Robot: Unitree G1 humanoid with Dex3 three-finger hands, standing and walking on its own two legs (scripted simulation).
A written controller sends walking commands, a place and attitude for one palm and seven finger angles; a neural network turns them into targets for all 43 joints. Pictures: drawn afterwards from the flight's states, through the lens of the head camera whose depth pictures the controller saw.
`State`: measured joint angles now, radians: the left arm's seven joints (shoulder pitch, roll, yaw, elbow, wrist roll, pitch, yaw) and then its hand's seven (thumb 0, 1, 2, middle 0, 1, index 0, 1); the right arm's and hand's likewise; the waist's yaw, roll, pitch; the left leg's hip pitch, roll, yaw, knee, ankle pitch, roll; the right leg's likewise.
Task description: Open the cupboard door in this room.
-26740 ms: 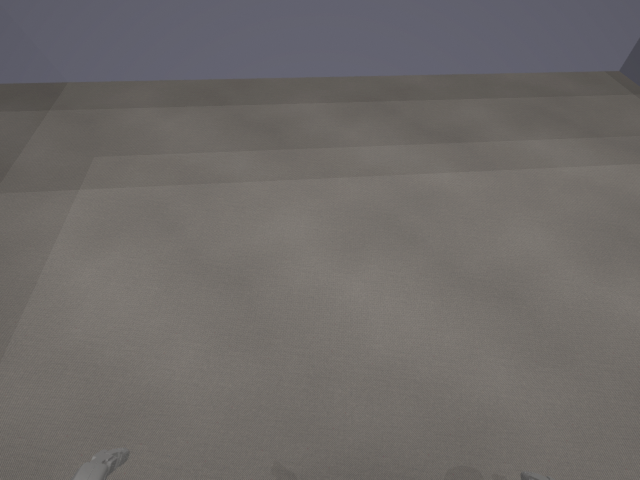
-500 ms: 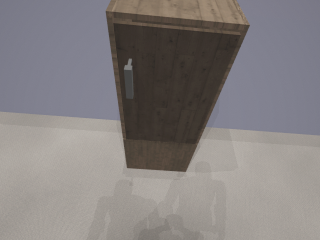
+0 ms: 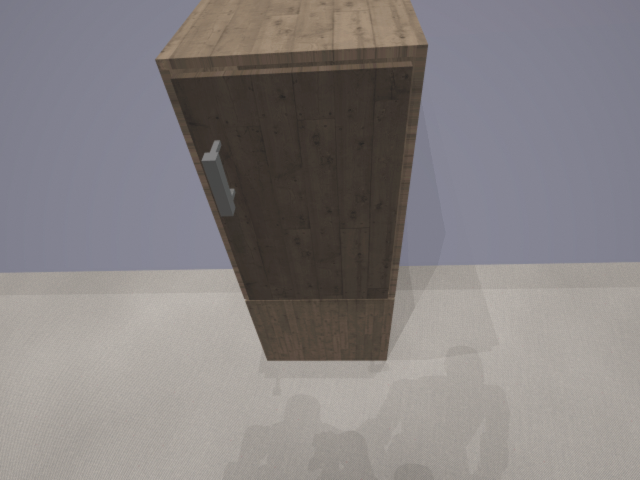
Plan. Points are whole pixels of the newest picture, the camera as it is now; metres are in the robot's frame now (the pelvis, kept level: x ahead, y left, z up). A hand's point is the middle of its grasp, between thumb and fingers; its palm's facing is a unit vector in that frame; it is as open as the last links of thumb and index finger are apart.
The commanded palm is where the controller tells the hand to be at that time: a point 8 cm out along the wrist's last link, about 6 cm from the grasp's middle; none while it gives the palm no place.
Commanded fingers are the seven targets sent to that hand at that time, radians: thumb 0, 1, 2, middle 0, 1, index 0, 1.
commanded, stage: come to a stop and stand still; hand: left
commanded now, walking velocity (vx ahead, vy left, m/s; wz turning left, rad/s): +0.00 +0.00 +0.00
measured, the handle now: (222, 178) +0.59 +0.19 +0.06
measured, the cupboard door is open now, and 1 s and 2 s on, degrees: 0 0 0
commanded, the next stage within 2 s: look again from close up in 0.24 s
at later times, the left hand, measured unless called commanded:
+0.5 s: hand out of the picture -0.01 +0.17 -0.17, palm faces +0.06 -0.98 -0.21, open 7.3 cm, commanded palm none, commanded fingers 0.00 0.90 0.90 -0.20 -0.30 -0.20 -0.30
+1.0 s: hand out of the picture +0.01 +0.20 -0.17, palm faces +0.05 -0.98 -0.22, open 7.3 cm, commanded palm none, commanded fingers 0.00 0.90 0.90 -0.20 -0.30 -0.20 -0.30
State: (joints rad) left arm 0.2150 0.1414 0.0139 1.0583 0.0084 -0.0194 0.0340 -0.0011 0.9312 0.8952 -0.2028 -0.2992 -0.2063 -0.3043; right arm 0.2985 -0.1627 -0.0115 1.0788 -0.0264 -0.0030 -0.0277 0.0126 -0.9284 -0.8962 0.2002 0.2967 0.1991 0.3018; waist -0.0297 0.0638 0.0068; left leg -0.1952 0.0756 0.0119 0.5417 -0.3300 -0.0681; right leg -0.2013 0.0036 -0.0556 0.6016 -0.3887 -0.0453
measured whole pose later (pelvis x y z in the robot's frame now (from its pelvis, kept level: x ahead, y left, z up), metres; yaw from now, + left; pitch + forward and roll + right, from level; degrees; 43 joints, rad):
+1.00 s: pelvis -0.01 +0.02 +0.01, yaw +0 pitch -1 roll +1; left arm 0.25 0.17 0.03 1.10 0.01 0.00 0.02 0.00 0.91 0.90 -0.20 -0.30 -0.20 -0.30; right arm 0.28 -0.14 0.00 1.13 -0.03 -0.01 -0.03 0.00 -0.91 -0.90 0.20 0.30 0.20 0.30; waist 0.00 0.00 0.04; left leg -0.19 0.05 0.02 0.49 -0.29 -0.05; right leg -0.18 -0.02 -0.05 0.53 -0.34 -0.02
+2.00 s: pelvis +0.07 +0.06 +0.00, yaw +0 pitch -1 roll -1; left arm 0.28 0.24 0.02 0.96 0.02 0.00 0.04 0.00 0.91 0.90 -0.20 -0.30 -0.21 -0.30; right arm 0.15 -0.21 -0.04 0.92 -0.02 -0.01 -0.01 0.00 -0.91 -0.90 0.20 0.30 0.20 0.30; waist 0.02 -0.01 0.01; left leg -0.29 -0.03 0.09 0.62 -0.32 0.09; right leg -0.19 -0.03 -0.04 0.58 -0.37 0.01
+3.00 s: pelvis +0.04 +0.03 +0.02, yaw +0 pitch -2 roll +0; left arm 0.22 0.27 -0.01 1.10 0.01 -0.01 0.01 0.00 0.91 0.90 -0.20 -0.30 -0.21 -0.30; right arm 0.15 -0.28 -0.01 1.11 -0.01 -0.01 0.01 0.00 -0.91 -0.90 0.20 0.30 0.20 0.30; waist 0.00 0.01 0.04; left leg -0.20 -0.01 0.08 0.36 -0.13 0.04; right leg -0.13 0.00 -0.05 0.38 -0.22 -0.02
